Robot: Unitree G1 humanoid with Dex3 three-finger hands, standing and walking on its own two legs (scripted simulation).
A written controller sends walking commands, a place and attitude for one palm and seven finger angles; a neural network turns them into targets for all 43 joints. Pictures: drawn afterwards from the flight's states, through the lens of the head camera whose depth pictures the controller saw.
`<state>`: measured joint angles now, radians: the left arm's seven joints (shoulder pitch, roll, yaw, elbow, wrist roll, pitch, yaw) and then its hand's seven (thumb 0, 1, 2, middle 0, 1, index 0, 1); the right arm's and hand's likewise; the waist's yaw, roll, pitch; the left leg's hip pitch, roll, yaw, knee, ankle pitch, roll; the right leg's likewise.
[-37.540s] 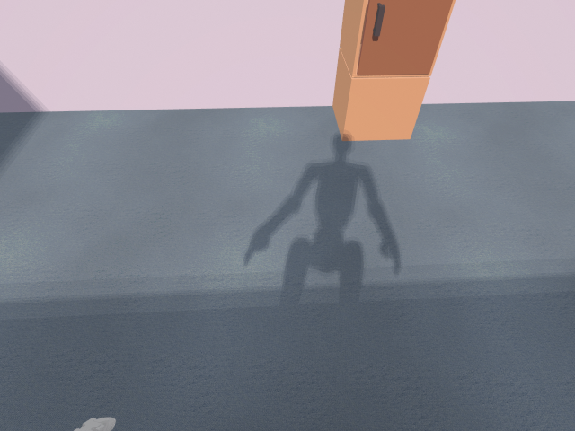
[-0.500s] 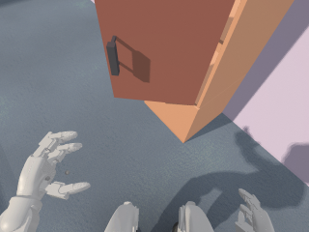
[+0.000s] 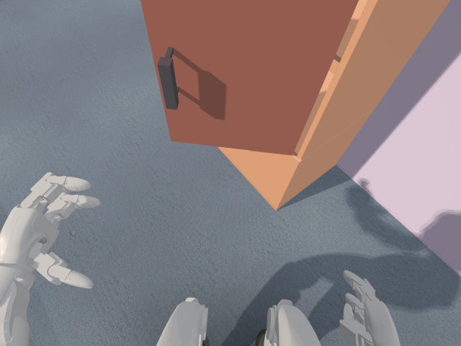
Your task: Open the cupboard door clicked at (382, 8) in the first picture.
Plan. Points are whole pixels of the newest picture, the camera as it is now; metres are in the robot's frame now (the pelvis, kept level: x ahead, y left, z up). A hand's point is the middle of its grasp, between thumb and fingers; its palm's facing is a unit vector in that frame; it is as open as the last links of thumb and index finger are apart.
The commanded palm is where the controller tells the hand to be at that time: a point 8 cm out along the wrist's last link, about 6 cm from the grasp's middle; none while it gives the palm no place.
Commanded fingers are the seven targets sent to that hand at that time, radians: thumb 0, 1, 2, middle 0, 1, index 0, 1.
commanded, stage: raise the hand with hooked fingers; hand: left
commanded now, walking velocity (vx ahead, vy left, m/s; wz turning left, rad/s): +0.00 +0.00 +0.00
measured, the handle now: (171, 78) +0.63 +0.19 +0.03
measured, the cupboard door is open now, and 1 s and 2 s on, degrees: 46 46 46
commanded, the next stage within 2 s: move the hooked fingers beside the handle in 0.60 s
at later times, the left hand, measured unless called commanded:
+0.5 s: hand (74, 227) +0.28 +0.27 +0.04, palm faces -0.03 -1.00 -0.05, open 14.0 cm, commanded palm +0.26 +0.31 +0.05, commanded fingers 0.00 -0.50 0.30 -0.30 -1.20 -0.30 -1.20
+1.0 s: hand (89, 198) +0.33 +0.26 +0.04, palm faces -0.07 -1.00 -0.03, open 14.0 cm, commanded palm +0.32 +0.31 +0.04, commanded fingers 0.00 -0.50 0.30 -0.30 -1.20 -0.30 -1.20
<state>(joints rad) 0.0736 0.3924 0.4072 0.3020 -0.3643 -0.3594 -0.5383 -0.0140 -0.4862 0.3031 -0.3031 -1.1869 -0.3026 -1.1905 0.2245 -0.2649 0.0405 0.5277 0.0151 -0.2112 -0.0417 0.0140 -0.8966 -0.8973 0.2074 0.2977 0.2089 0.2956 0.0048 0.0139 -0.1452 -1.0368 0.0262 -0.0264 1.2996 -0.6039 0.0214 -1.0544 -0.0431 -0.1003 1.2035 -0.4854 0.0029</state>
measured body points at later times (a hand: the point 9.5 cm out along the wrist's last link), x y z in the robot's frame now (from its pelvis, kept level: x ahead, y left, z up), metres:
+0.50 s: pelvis +0.00 +0.00 +0.00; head +0.09 +0.01 +0.44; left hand +0.27 +0.32 +0.05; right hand +0.16 -0.26 -0.08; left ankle +0.01 +0.10 -0.63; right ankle +0.05 -0.13 -0.63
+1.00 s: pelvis -0.01 +0.00 -0.01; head +0.10 +0.02 +0.43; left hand +0.33 +0.32 +0.04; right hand +0.16 -0.25 -0.09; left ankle +0.01 +0.10 -0.63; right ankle +0.05 -0.13 -0.63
